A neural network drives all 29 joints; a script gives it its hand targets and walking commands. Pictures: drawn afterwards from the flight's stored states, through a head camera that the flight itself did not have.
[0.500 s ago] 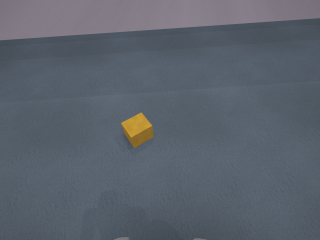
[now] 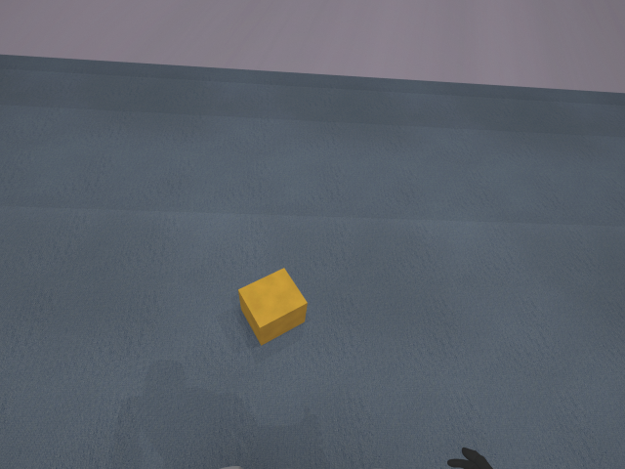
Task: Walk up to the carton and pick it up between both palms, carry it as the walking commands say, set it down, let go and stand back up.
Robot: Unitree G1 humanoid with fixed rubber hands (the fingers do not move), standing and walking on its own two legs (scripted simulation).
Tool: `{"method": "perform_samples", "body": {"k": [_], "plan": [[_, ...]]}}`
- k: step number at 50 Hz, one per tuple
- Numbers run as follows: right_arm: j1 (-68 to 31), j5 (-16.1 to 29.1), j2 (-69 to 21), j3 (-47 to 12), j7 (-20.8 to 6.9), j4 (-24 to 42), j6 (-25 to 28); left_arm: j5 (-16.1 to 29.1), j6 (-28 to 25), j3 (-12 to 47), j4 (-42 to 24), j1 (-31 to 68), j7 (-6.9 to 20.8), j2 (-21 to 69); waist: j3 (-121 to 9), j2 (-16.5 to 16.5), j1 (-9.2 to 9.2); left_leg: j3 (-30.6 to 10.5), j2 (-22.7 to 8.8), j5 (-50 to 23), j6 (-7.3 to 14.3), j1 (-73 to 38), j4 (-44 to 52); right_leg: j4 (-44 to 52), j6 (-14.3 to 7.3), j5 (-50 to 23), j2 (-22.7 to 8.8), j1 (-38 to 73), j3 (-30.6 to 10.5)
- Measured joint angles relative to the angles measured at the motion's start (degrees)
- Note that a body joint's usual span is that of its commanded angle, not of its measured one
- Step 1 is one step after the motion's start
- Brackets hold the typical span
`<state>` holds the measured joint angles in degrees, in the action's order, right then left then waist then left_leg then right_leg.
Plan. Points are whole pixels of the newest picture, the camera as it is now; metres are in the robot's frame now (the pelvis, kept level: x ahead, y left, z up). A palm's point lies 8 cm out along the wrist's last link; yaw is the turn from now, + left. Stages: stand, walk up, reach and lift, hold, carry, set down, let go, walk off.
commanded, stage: walk up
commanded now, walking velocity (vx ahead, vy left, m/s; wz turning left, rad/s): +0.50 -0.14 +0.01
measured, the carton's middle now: (272, 306) +0.66 +0.09 -0.70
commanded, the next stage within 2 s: none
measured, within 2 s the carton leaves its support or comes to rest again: neither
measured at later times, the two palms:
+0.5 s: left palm (196, 358) +0.29 +0.18 -0.12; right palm (512, 458) +0.16 -0.30 -0.16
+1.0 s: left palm (155, 385) +0.25 +0.24 -0.15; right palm (441, 321) +0.36 -0.22 -0.11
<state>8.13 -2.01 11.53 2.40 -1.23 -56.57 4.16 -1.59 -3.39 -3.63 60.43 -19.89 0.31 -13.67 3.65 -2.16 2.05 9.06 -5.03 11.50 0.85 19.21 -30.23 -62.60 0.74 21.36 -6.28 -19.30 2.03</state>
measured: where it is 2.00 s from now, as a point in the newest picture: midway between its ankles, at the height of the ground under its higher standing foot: (305, 424)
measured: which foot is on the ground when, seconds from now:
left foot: down 0.00-0.38, up 0.40-0.86, down 0.88-1.00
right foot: up 0.00-0.36, down 0.38-1.00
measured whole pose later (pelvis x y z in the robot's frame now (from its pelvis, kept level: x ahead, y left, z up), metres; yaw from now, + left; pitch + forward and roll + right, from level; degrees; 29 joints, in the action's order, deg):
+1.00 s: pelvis +0.28 +0.01 +0.01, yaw +1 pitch -1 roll -1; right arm 9.3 -0.4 8.8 1.6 0.9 -59.7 0.4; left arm -0.6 1.0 -1.3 62.3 -18.4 -1.5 -11.0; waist 2.2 -2.8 1.6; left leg 4.6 -2.8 8.8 0.2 12.9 -23.0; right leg -27.2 1.5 17.3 -3.8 -11.9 4.0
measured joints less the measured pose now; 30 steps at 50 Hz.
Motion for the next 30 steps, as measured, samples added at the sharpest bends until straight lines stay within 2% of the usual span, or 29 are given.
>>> {"method": "perform_samples", "body": {"k": [2, 6, 11, 16, 19, 21, 23, 26, 30], "plan": [[4.03, 0.17, 0.06, 0.02, 0.36, -1.45, 0.36, -0.06, 0.39, -0.3, -1.18, 3.32, 0.51, -0.84, -0.18, -0.6, -1.3, 0.04, 0.25, -0.36, -0.21, -3.7, 3.81, -1.62, 0.16, -4.29, -0.34, -4.79, 0.79], [11.49, 0.62, -0.02, -0.1, 0.7, -3.67, 1.0, -0.48, 2.22, -0.86, -3.05, 8.87, 1.53, -1.54, -0.21, -0.68, -3.46, -0.29, 0.16, -0.03, -0.45, -9.96, 9.13, 2.24, 1.14, -9.65, -0.67, -10.93, 2.06], [16.79, 0.77, -1.0, -0.42, 1.21, -5.03, 0.67, -0.23, 3.83, -0.48, -4.3, 13.78, 2.63, -0.47, 0.46, -0.11, -5.59, -0.6, -0.38, 1.71, -1.8, -15.71, 12.44, 13.98, 1.97, -15.27, -0.37, -13.12, 3.38], [17.74, 1.05, -1.6, -0.22, 1.72, -5.78, 0.0, 0.22, 3.58, 0.77, -4.99, 16.73, 3.0, 1.73, 1.08, 0.67, -7.02, -0.39, -1.01, 5.19, -4.13, -19.61, 12.51, 27.29, 0.95, -16.48, 0.92, -9.64, 4.62], [18.75, 1.46, -1.53, -0.06, 2.06, -6.81, -0.75, 0.0, 1.65, 1.35, -5.35, 16.7, 2.17, 2.53, 0.21, 0.94, -6.54, -0.75, -1.1, 11.03, -5.28, -19.02, 5.63, 33.59, 0.37, -17.0, 1.08, -4.05, 5.57], [16.96, 1.64, -0.87, 0.08, 2.2, -7.23, -1.47, -0.18, 0.32, 1.12, -4.93, 16.16, 1.27, 3.29, 0.67, 3.02, -5.57, -3.33, -2.35, 17.06, -3.37, -13.79, -7.34, 29.39, -1.62, -13.83, 2.15, -5.12, 6.24], [14.39, 1.33, -0.33, 0.47, 2.16, -6.37, -2.29, 0.22, 0.06, 0.98, -4.24, 14.49, 0.64, 3.53, 0.86, 3.76, -5.02, -6.27, -0.99, 19.45, -2.36, -6.9, -20.91, 28.33, -3.08, -11.07, 2.01, -4.6, 6.66], [10.76, 0.88, 1.12, 1.16, 1.54, -5.1, -3.45, 0.56, 0.37, 0.92, -2.76, 10.57, -0.46, 3.65, 0.66, 4.55, -3.27, -6.96, 0.55, 13.31, -2.55, 0.51, -29.54, 32.25, -2.9, -11.64, 1.46, -1.34, 6.6], [7.16, 0.89, 2.2, 1.48, 0.84, -3.56, -5.15, 0.26, 0.39, 0.85, -1.3, 4.77, -0.82, 3.12, 0.11, 4.77, -1.07, -6.76, 0.76, 6.72, -3.33, 5.82, -29.82, 37.5, -2.43, -12.98, 0.94, 2.73, 5.91]]}}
